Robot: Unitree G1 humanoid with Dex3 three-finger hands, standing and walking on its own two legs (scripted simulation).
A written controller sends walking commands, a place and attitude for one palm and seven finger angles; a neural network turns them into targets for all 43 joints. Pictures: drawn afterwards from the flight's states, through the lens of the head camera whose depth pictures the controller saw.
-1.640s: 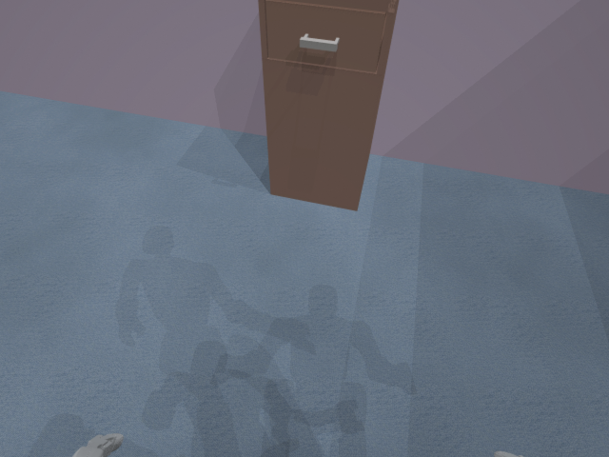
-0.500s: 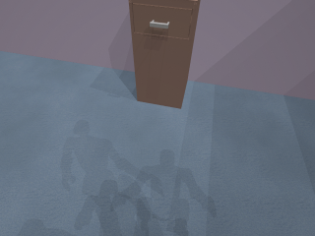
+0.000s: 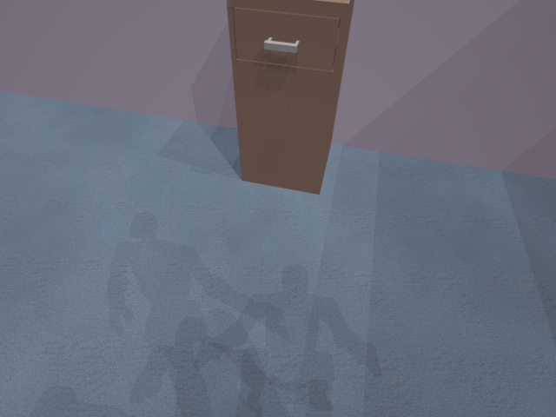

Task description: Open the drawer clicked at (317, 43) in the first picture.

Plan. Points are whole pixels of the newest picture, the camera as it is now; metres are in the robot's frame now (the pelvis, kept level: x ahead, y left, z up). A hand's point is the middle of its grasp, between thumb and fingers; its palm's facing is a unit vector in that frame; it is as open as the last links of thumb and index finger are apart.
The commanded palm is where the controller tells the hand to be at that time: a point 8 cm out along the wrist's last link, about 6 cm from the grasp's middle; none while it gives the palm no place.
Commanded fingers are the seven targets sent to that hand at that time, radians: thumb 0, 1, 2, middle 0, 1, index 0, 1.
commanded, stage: walk to a spot facing it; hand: left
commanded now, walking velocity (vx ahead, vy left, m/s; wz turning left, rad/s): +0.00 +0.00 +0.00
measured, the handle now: (282, 44) +1.31 +0.06 -0.02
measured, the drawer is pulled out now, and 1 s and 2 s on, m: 0.00 0.00 0.00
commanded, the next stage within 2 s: turn to face it in 1.08 s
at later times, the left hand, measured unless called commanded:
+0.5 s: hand out of the picture +0.03 +0.21 -0.20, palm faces +0.00 -0.99 -0.15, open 7.4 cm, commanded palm none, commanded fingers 0.00 0.90 0.90 -0.20 -0.30 -0.20 -0.30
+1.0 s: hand (204, 302) +0.37 +0.18 -0.18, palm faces +0.05 -0.98 -0.19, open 7.2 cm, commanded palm none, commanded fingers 0.00 0.90 0.90 -0.20 -0.30 -0.20 -0.30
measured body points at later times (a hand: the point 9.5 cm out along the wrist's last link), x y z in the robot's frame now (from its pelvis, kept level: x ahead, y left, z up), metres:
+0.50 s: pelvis +0.08 +0.03 -0.02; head +0.08 +0.05 +0.43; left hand +0.03 +0.26 -0.18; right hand +0.04 -0.21 -0.16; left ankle +0.00 +0.12 -0.75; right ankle +0.01 -0.10 -0.70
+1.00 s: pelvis +0.29 +0.00 -0.02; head +0.30 +0.00 +0.43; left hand +0.37 +0.23 -0.17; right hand +0.27 -0.23 -0.17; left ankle +0.25 +0.12 -0.66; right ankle +0.33 -0.09 -0.75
